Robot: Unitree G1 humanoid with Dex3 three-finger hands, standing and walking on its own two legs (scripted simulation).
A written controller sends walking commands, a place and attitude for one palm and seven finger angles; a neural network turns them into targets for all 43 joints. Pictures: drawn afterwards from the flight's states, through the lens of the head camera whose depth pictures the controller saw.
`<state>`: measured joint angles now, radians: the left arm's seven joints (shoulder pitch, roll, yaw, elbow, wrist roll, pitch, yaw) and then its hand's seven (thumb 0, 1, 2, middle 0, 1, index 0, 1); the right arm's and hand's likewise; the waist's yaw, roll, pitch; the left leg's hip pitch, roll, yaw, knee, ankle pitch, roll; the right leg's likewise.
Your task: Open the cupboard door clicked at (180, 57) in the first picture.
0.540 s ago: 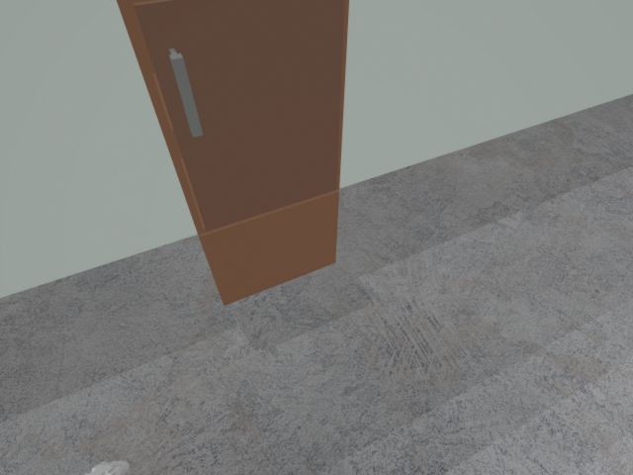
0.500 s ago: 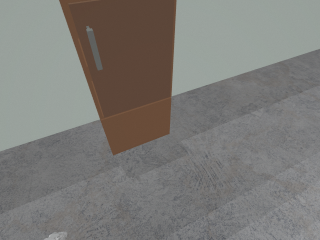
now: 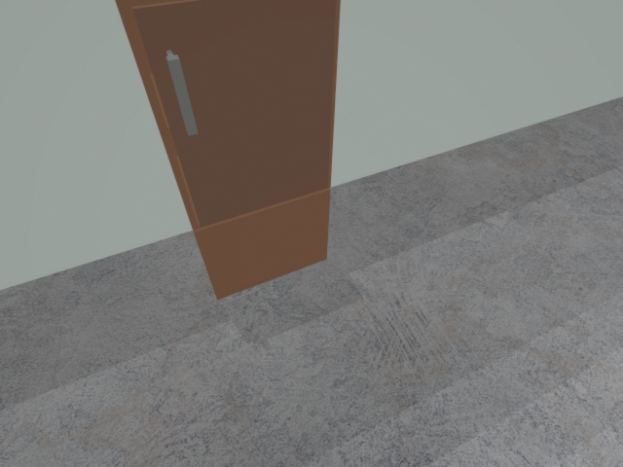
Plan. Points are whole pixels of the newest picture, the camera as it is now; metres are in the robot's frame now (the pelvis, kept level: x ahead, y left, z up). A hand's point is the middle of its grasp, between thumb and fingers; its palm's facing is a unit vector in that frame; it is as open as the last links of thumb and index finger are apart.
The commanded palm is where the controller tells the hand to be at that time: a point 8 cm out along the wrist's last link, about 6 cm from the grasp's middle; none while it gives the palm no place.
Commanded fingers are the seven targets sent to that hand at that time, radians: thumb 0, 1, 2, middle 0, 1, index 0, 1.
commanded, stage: stand and wait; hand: left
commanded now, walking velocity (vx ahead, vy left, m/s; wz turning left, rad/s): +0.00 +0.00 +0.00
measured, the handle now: (181, 93) +0.81 +0.33 +0.08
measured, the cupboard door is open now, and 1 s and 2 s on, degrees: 0 0 0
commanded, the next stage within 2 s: look at it before walking up in 0.40 s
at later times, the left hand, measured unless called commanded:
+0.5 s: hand out of the picture +0.06 +0.24 -0.15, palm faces -0.04 -0.94 -0.33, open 7.4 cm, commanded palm none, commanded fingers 0.00 0.90 0.90 -0.20 -0.30 -0.20 -0.30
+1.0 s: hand out of the picture +0.07 +0.25 -0.15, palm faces -0.04 -0.94 -0.34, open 7.4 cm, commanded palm none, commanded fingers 0.00 0.90 0.90 -0.20 -0.30 -0.20 -0.30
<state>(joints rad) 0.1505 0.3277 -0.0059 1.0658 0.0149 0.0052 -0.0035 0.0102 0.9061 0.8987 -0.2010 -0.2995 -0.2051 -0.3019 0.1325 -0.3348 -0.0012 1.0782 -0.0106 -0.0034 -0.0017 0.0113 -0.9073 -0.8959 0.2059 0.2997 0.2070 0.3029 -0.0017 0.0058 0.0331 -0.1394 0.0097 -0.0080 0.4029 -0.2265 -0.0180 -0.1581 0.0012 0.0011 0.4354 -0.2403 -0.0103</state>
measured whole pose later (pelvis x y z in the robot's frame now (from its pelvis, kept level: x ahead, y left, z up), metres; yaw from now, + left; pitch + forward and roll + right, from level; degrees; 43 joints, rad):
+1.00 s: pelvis +0.00 +0.01 +0.00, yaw +0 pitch -2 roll +0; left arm 0.14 0.34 -0.01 1.09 0.02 0.00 -0.01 0.01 0.91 0.90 -0.20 -0.30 -0.20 -0.30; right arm 0.12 -0.34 0.00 1.11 -0.01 -0.01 0.00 0.01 -0.91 -0.90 0.21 0.30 0.21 0.30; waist 0.00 0.00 0.03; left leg -0.13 0.01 0.00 0.35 -0.19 -0.01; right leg -0.14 0.00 0.01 0.38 -0.20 0.00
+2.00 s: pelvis -0.04 +0.00 -0.01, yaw +21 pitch +1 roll +1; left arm 0.23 0.19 0.04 0.95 0.03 0.03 0.03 0.01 0.91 0.90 -0.20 -0.30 -0.20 -0.30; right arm 0.24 -0.23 -0.07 0.97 -0.02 0.06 0.00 0.01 -0.91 -0.90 0.20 0.30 0.21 0.30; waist -0.02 0.04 0.02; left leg -0.40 -0.09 -0.09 0.61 -0.29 0.00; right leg -0.21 -0.02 -0.04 0.52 -0.33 -0.01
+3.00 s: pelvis +0.18 +0.00 -0.01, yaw +22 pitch -1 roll -2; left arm 0.28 0.14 0.03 1.10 0.04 -0.03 0.00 0.01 0.92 0.90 -0.20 -0.30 -0.20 -0.30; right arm 0.19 -0.17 -0.06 1.02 -0.03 -0.01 0.01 0.01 -0.91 -0.90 0.20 0.30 0.20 0.30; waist -0.01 0.01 0.02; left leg -0.48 0.13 0.13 0.88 -0.35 -0.01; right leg -0.16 0.02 -0.17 0.45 -0.29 -0.06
